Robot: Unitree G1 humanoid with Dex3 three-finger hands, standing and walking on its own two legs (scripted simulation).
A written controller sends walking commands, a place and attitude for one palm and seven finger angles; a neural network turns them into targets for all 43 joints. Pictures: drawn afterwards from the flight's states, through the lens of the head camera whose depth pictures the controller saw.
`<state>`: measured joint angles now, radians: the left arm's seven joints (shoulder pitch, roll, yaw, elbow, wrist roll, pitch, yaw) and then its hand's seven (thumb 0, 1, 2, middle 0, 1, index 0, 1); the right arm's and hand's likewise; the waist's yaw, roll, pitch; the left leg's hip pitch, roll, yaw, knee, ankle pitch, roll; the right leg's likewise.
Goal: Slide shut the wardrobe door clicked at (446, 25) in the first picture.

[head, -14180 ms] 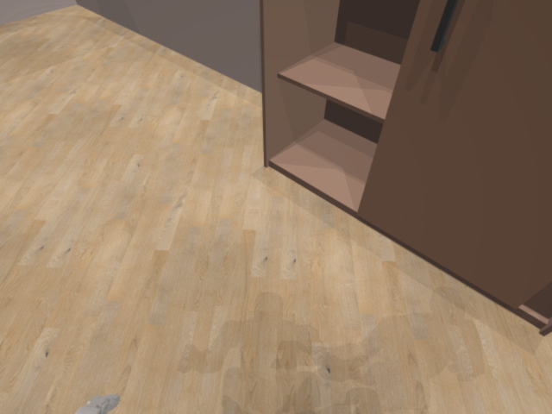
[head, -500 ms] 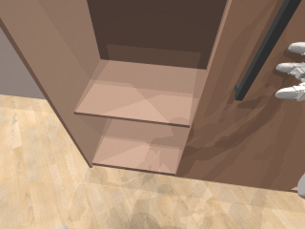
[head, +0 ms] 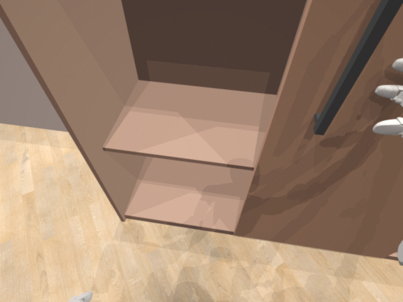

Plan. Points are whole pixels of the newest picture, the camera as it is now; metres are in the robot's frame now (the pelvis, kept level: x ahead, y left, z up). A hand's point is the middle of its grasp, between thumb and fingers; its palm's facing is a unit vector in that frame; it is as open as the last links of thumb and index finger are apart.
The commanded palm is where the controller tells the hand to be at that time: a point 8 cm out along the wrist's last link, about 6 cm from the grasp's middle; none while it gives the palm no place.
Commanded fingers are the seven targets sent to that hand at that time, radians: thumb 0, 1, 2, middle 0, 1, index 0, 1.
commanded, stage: move the hooked fingers beside the handle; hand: right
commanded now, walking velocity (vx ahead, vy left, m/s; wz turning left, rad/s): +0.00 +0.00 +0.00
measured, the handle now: (348, 68) +0.50 -0.19 +0.23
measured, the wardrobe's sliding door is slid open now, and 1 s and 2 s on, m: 0.57 0.57 0.57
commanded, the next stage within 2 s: feel for the door with the fingertips in 0.08 s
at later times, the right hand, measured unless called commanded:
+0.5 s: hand (377, 99) +0.45 -0.23 +0.21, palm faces +0.05 +1.00 -0.02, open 14.0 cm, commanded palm +0.43 -0.27 +0.20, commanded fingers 0.00 0.50 -0.30 0.30 1.20 0.30 1.20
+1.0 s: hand (371, 96) +0.46 -0.23 +0.21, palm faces +0.05 +1.00 -0.03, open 13.6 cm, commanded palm +0.44 -0.27 +0.20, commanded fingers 0.00 0.50 -0.30 0.30 1.20 0.30 1.20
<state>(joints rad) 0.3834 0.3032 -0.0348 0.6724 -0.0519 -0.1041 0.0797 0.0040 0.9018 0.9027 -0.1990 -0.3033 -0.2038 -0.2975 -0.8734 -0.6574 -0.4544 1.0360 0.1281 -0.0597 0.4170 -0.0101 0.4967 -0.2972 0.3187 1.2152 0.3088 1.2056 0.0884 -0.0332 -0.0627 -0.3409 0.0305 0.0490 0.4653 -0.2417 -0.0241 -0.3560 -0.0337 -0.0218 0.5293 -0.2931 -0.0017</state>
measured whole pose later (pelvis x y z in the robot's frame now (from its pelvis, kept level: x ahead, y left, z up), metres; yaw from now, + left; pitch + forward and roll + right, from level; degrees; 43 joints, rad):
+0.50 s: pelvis +0.00 +0.00 +0.00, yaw +0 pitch +6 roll +1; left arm 0.35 0.29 -0.03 0.68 -0.05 -0.12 0.07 0.00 0.90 0.90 -0.20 -0.30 -0.20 -0.30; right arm -0.85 -0.54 -0.39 0.93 0.15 -0.02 0.33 -0.01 0.50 -0.30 0.31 1.22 0.30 1.20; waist 0.07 -0.04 -0.07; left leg -0.33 0.03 0.05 0.47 -0.25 -0.02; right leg -0.34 -0.03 -0.02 0.53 -0.29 0.00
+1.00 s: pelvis -0.01 +0.01 +0.00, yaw -1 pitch +6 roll +1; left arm 0.38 0.30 -0.03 0.72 -0.05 -0.14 0.09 0.00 0.90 0.90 -0.20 -0.30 -0.20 -0.30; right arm -0.97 -0.58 -0.38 1.12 0.12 -0.08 0.33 -0.01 0.50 -0.30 0.37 1.25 0.35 1.25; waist 0.09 -0.04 -0.05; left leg -0.34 0.02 0.06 0.48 -0.24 -0.01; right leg -0.36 -0.04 0.00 0.53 -0.28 0.01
